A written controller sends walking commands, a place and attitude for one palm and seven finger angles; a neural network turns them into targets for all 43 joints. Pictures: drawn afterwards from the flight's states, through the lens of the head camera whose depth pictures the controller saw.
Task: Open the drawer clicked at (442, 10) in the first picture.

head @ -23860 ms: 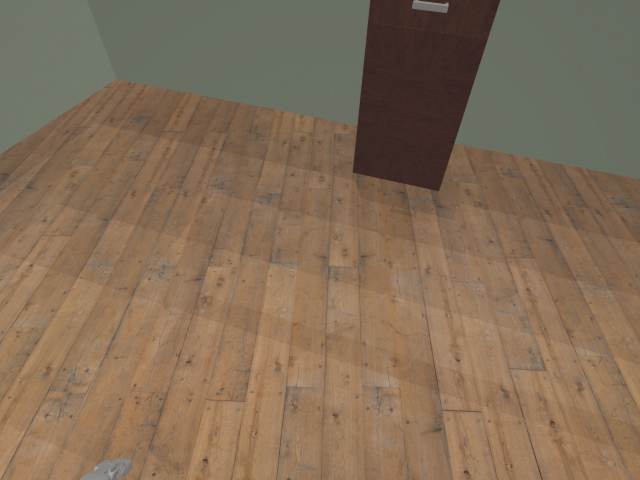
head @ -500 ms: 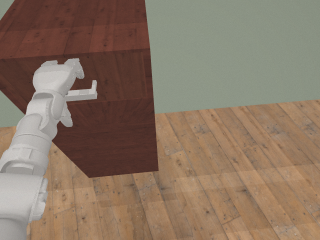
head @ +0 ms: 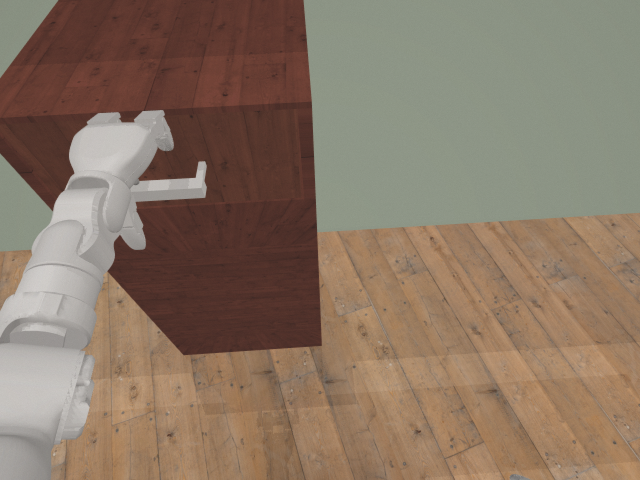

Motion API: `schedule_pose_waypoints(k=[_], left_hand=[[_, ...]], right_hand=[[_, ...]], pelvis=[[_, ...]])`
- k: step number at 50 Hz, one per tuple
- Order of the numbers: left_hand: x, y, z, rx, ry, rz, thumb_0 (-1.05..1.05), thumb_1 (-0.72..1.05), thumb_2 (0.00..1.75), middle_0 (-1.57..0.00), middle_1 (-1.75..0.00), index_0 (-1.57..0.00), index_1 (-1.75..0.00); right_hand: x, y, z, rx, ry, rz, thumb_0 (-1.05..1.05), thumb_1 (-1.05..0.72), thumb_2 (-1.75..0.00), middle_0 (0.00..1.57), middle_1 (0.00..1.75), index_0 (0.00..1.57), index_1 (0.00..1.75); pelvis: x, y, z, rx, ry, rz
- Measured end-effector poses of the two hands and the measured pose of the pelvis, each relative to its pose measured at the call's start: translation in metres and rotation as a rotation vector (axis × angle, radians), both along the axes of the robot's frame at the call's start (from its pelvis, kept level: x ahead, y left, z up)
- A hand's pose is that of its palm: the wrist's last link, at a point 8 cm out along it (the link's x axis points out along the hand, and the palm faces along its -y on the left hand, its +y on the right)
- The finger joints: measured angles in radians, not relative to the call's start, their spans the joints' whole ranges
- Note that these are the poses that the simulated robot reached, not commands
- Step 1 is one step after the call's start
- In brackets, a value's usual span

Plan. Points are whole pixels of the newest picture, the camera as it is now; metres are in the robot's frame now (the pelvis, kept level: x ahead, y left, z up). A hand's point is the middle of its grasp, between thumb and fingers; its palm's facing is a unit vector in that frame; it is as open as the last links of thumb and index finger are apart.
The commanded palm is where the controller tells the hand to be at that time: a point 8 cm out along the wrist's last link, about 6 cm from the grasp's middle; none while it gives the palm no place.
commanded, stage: re-aim the fingers above the handle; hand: left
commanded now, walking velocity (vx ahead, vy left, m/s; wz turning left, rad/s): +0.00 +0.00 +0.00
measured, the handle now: (164, 179) +0.51 +0.24 +0.06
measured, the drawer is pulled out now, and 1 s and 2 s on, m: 0.00 0.00 0.00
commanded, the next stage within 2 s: lower the fingers behind the handle in 1.82 s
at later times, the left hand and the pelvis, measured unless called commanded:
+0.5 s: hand (137, 176) +0.46 +0.25 +0.11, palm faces +0.02 +0.01 -1.00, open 13.8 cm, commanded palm +0.44 +0.25 +0.17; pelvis +0.00 +0.00 +0.00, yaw -1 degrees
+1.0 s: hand (131, 174) +0.47 +0.25 +0.12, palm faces +0.01 +0.00 -1.00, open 13.6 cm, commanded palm +0.44 +0.26 +0.17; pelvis +0.00 +0.00 +0.00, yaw -1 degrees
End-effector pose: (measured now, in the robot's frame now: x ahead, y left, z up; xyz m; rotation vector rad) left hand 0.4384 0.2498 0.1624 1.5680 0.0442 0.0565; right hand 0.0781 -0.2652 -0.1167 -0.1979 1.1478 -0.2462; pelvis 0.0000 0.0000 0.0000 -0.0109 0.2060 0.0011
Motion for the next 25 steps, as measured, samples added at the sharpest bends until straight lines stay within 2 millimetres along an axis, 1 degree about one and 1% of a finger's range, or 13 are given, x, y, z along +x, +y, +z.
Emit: schedule_pose_waypoints(k=[4, 8, 13, 17, 20, 25], left_hand=[[-0.001, 0.003, 0.005, 0.012, -0.017, 0.028, 0.00, -0.49, 0.30, -0.33, -1.20, -0.33, -1.20], [0.001, 0.000, 0.005, 0.006, 0.007, 0.045, 0.00, -0.49, 0.30, -0.32, -1.20, -0.32, -1.20], [0.006, -0.012, -0.001, 0.003, 0.048, 0.017, 0.00, -0.49, 0.30, -0.32, -1.20, -0.32, -1.20], [0.010, -0.022, -0.001, -0.013, 0.028, -0.026, 0.00, -0.49, 0.30, -0.33, -1.20, -0.32, -1.20], [0.009, -0.018, 0.001, -0.016, 0.002, -0.018, 0.00, -0.49, 0.30, -0.35, -1.21, -0.32, -1.20], [0.005, -0.005, 0.003, 0.012, -0.012, 0.043, 0.00, -0.49, 0.30, -0.34, -1.21, -0.32, -1.20]], right_hand=[[-0.010, -0.001, -0.004, 0.010, 0.030, -0.007, 0.01, -0.91, -0.90, 0.20, 0.30, 0.20, 0.30], [-0.019, -0.001, -0.006, 0.017, 0.051, -0.020, 0.01, -0.91, -0.90, 0.20, 0.30, 0.20, 0.30], [-0.027, -0.002, -0.005, 0.010, 0.053, -0.037, 0.01, -0.91, -0.90, 0.20, 0.30, 0.20, 0.30], [-0.031, -0.003, -0.004, 0.002, 0.048, -0.050, 0.01, -0.91, -0.90, 0.20, 0.30, 0.20, 0.30], [-0.033, -0.004, -0.004, 0.005, 0.045, -0.058, 0.01, -0.91, -0.90, 0.20, 0.30, 0.20, 0.30], [-0.032, -0.003, -0.006, 0.020, 0.046, -0.052, 0.01, -0.91, -0.90, 0.20, 0.30, 0.20, 0.30]], pelvis=[[-0.001, 0.000, 0.000, 0.000, 0.002, 0.003], [-0.002, -0.001, 0.000, 0.000, -0.002, 0.003], [-0.003, -0.001, 0.001, 0.002, -0.004, 0.001], [-0.004, -0.002, 0.000, 0.003, 0.001, -0.009], [-0.003, -0.002, 0.000, 0.004, 0.004, -0.018], [-0.003, -0.002, 0.001, 0.005, 0.002, -0.017]])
